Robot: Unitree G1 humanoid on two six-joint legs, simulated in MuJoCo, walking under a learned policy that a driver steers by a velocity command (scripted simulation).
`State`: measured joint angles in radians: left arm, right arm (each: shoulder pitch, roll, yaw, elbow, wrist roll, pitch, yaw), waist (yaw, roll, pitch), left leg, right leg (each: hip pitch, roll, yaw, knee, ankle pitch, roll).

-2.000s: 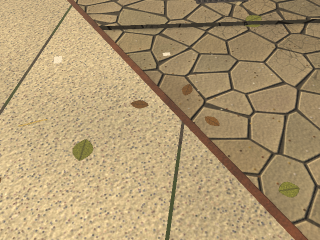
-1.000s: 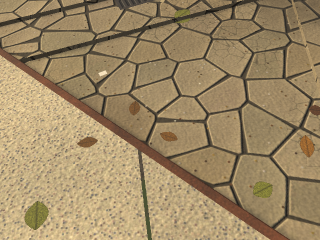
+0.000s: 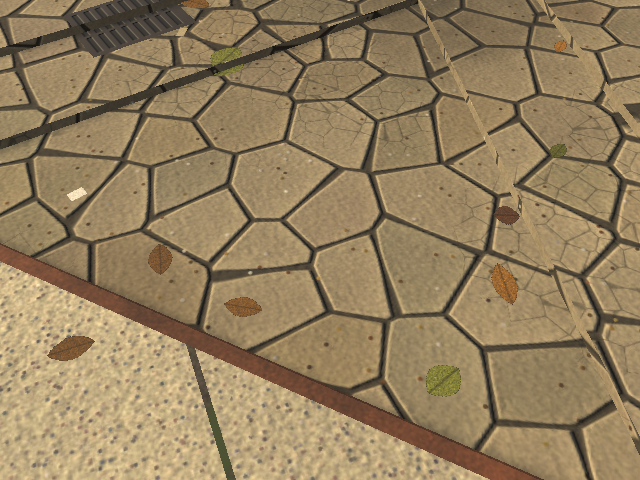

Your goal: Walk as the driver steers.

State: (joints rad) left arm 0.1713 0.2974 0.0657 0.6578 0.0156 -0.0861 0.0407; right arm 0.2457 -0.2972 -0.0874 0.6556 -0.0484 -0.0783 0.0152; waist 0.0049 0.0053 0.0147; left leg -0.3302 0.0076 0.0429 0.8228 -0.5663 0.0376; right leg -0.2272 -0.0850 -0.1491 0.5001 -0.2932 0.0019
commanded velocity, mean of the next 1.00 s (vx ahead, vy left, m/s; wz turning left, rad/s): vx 0.08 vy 0.00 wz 0.28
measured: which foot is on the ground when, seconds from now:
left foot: down 0.00-1.00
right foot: down 0.00-0.14, up 0.16-0.64, down 0.66-0.90, up 0.92-1.00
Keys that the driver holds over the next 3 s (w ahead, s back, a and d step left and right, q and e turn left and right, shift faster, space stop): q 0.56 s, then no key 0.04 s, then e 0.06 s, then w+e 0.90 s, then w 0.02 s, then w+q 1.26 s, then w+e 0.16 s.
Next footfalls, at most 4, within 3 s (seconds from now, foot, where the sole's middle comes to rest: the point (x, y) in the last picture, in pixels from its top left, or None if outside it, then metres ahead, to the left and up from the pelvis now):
0.66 right None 0.13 -0.05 -0.77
1.26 right None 0.33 -0.07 -0.77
1.68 left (282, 409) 0.63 0.12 -0.77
2.20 right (388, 344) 0.88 -0.14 -0.92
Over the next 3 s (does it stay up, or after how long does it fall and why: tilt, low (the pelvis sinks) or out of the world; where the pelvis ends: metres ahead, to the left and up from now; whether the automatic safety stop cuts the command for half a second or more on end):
stays up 1.15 0.11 -0.14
